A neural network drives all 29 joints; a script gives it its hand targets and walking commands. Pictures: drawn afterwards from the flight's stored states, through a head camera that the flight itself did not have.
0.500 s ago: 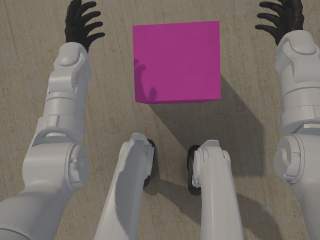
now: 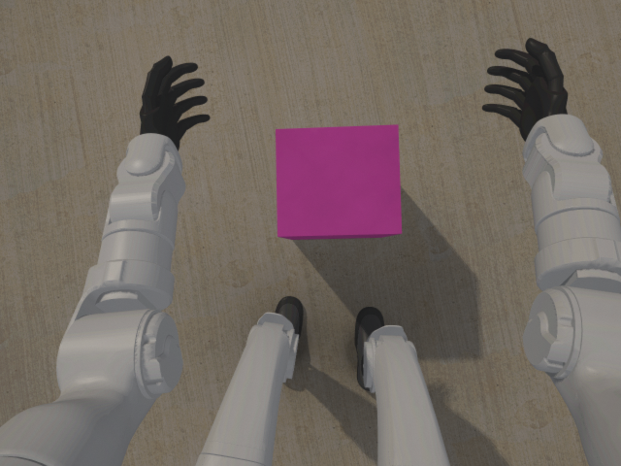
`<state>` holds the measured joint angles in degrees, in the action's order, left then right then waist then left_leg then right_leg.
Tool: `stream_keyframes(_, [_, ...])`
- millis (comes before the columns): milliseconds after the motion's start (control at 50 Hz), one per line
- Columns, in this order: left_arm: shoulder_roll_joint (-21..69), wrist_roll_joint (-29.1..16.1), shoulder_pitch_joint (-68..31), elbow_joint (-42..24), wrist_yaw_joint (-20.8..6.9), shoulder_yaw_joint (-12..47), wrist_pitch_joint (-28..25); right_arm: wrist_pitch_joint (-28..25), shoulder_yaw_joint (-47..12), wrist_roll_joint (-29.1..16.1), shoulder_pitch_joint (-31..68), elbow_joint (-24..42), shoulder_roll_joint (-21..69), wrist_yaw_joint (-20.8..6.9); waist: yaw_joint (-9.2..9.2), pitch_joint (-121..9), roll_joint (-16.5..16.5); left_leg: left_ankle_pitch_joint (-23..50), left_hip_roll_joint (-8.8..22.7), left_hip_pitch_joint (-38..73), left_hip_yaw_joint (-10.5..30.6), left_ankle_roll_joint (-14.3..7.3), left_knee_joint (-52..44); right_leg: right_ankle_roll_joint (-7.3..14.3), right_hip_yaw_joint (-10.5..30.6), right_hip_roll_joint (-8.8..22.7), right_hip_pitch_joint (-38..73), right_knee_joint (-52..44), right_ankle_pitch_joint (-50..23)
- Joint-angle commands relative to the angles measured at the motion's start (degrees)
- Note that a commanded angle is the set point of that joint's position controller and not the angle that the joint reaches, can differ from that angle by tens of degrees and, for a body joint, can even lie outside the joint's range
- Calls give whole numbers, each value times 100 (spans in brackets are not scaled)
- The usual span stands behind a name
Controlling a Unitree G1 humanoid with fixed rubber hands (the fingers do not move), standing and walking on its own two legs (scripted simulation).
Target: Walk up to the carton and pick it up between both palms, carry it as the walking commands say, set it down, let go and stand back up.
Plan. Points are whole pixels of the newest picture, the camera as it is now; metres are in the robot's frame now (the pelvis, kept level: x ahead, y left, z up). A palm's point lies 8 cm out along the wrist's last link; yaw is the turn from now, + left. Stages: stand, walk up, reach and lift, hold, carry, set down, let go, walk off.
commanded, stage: set down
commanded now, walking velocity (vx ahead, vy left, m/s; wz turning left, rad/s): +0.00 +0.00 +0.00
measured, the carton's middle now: (336, 191) +0.47 +0.01 -0.52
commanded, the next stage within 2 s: let go in 0.06 s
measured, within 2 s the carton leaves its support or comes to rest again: neither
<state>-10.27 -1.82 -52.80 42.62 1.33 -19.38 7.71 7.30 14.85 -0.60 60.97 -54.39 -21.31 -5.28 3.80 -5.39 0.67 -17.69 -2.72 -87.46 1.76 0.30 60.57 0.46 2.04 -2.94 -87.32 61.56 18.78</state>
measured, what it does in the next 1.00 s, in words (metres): rises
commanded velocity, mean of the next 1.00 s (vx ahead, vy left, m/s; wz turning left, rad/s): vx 0.00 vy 0.00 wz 0.00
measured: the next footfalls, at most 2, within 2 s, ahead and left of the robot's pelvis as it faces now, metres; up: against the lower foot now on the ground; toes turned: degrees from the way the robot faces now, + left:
none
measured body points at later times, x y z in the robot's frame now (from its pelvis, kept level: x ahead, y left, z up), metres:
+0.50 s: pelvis +0.05 +0.01 +0.07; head +0.27 +0.00 +0.46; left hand +0.38 +0.25 -0.04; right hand +0.40 -0.22 -0.05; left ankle +0.07 +0.11 -0.62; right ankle +0.06 -0.11 -0.62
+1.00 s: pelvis +0.08 +0.00 +0.12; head +0.12 +0.00 +0.57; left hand +0.25 +0.24 +0.04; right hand +0.26 -0.23 +0.04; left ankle +0.07 +0.11 -0.62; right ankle +0.06 -0.11 -0.62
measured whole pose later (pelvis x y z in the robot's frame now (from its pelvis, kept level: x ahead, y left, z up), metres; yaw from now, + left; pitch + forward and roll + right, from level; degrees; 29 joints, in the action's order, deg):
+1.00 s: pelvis +0.08 +0.00 +0.12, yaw +0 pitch +1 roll +0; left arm -12.5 -0.8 13.6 24.7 -4.2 -2.3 3.3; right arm 3.3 3.0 0.8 -13.5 -24.5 -12.0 -2.9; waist 0.6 3.2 -0.4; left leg -14.7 -2.0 -11.1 2.9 -0.6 25.1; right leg 1.1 2.6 -2.1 -10.6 25.6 15.6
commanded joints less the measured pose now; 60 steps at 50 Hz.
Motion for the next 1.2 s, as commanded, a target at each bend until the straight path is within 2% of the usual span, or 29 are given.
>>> stream_keyframes(0, [-383,205,-951,-398,-44,-133,-196,-191,144,137,1135,387,-527,-33,16,-4507,325,1528,22,2594,-195,242,-581,-35,-24,64,2972,-667,-1569])
stream_keyframes(60, [-350,430,-696,-259,-81,-258,-248,-239,300,349,837,295,-431,-17,-6,-4481,297,1591,41,2768,-184,280,-710,-39,-17,66,3033,-813,-1637])
stream_keyframes(120, [-407,630,-405,-394,-135,-295,-312,-293,428,547,503,499,-307,83,-6,-4894,244,1913,25,3135,-168,293,-737,-64,-4,34,3326,-873,-2006])
stream_keyframes(180, [-588,692,12,-759,-237,-145,-335,-282,417,620,43,1075,-171,259,-54,-5566,262,2367,-30,3559,-209,262,-772,-134,7,15,3984,-911,-2703])
stream_keyframes(240, [-750,688,833,-1186,-380,80,-358,-262,216,589,-780,1734,37,436,-54,-6063,253,2852,-92,3970,-237,229,-876,-205,43,20,4822,-989,-3420])
stream_keyframes(280, [-780,651,1433,-1555,-450,310,-332,-241,27,561,-1409,2199,100,485,-77,-6176,168,3195,-88,4432,-164,215,-998,-219,13,2,5114,-1101,-3625])
stream_keyframes(340, [-805,487,2175,-1948,-507,582,-321,-268,-141,530,-2175,2758,130,489,-118,-5847,84,3450,-34,5172,-25,203,-1175,-189,-17,-18,5080,-1366,-3368])
stream_keyframes(380, [-754,367,2616,-1993,-535,682,-360,-314,-208,437,-2651,2886,214,462,-119,-5299,54,3279,-15,5428,25,197,-1385,-156,-21,4,5080,-1597,-3045])
stream_keyframes(520, [-515,84,3899,-1549,-561,1028,-662,-620,-391,261,-4195,2413,441,372,-205,-2884,-75,2499,135,5848,155,213,-2192,-84,-3,73,5194,-2367,-2005])
stream_keyframes(640, [-473,78,5053,-1611,-449,1275,-857,-827,-623,228,-5416,2457,524,347,-185,-1998,-134,2581,178,6762,155,162,-2710,-61,9,91,6039,-2894,-1970])
stream_keyframes(760, [-528,173,6015,-2120,-438,1372,-930,-892,-768,224,-6457,3017,521,363,-180,-1222,-47,2463,127,7491,60,106,-3234,-100,34,105,7194,-3367,-2306])
stream_keyframes(840, [-657,197,6337,-2331,-491,1454,-824,-771,-884,217,-7023,3371,523,327,-281,-541,38,2117,78,7714,-42,26,-3574,-122,1,115,7766,-3690,-2239])
stream_keyframes(920, [-754,86,6288,-2391,-543,1549,-601,-551,-1032,147,-7156,3558,459,259,-372,148,48,1541,77,7888,-102,-5,-3790,-127,-19,175,7917,-3935,-1694])
stream_keyframes(1020, [-793,123,6244,-2319,-589,1565,-252,-230,-1136,107,-7153,3589,475,171,-323,829,-24,833,68,8055,-165,-14,-3924,-111,-38,240,8021,-4109,-1014])
stream_keyframes(1180, [-823,300,6207,-2293,-576,1547,44,26,-1044,176,-7093,3560,464,150,-267,1083,-70,923,63,8233,-128,-44,-3951,-97,-80,178,8225,-4020,-1114])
